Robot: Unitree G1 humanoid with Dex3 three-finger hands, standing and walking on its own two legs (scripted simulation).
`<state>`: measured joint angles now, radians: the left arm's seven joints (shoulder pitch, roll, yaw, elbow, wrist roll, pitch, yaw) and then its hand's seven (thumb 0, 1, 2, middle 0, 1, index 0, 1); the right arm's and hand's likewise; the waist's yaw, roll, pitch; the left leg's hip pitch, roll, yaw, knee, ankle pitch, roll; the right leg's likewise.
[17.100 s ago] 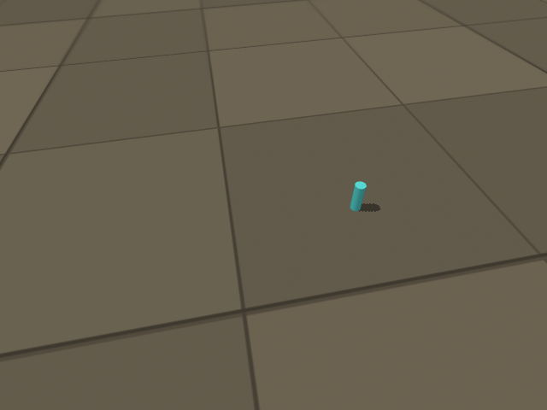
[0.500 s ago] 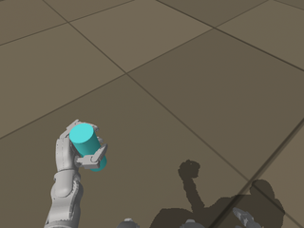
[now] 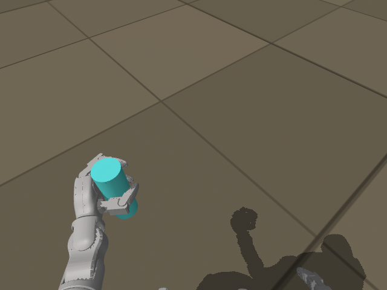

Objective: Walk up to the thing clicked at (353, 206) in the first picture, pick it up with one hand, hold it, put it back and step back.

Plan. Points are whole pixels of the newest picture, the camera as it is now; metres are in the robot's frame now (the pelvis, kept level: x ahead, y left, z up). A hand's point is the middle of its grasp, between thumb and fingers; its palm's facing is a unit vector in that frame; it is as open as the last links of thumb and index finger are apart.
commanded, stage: hold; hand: left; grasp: from the side
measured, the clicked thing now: (117, 191) +0.33 +0.19 +0.03
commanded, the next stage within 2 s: none
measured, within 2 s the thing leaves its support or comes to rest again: neither
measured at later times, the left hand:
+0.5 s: hand (119, 183) +0.33 +0.17 +0.06, palm faces +0.21 -0.98 -0.02, open 7.8 cm
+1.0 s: hand (117, 186) +0.32 +0.17 +0.07, palm faces +0.20 -0.98 -0.02, open 7.8 cm
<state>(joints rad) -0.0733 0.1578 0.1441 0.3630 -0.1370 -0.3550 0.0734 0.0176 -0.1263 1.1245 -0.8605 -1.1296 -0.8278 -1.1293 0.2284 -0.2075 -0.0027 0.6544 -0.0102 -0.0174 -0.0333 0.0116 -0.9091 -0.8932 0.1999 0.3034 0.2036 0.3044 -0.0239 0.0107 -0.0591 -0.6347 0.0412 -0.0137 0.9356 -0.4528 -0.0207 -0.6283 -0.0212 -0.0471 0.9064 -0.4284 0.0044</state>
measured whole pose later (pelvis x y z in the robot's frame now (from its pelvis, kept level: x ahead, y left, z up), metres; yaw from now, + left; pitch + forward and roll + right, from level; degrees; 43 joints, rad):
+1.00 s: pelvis +0.00 +0.00 +0.01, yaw +0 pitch +5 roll -1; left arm -0.07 0.15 0.13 0.38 -0.14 -0.36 0.06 0.02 -0.10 1.10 -0.84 -1.14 -0.81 -1.14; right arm 0.22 -0.21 -0.01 0.66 -0.01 -0.01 -0.02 0.01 -0.91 -0.90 0.20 0.30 0.20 0.30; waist -0.02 0.01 -0.03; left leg -0.51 0.04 -0.01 0.83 -0.41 -0.02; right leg -0.51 -0.02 -0.04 0.81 -0.39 0.01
